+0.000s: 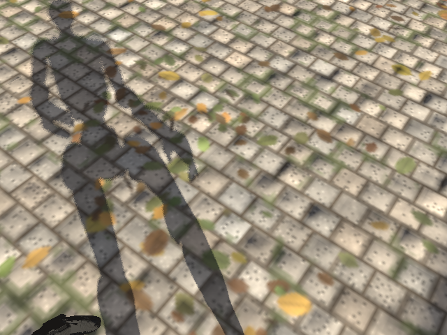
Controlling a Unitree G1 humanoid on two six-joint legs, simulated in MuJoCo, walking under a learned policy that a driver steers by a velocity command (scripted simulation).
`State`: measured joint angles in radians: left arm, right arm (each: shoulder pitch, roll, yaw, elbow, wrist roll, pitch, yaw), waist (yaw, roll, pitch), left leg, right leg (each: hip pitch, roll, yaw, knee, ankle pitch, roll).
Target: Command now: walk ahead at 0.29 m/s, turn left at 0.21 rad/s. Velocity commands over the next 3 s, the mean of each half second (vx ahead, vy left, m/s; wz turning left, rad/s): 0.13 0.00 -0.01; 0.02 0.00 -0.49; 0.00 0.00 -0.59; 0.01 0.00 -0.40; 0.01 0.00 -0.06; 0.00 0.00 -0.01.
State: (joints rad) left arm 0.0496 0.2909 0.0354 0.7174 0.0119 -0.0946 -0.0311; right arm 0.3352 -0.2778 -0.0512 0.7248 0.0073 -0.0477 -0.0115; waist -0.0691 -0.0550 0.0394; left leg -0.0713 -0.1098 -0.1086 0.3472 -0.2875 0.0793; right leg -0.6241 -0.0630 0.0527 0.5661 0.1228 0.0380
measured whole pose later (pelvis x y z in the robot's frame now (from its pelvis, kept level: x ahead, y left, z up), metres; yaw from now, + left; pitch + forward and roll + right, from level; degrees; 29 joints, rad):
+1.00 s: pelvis +0.17 -0.05 +0.00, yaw -19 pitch +3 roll +2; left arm 0.19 0.31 0.07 0.68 -0.01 0.04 0.03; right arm 0.08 -0.29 -0.08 0.74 0.00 0.00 -0.05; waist 0.02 0.01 0.04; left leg -0.50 -0.02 -0.09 0.89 -0.36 -0.10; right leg -0.31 0.08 0.11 0.45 -0.18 -0.07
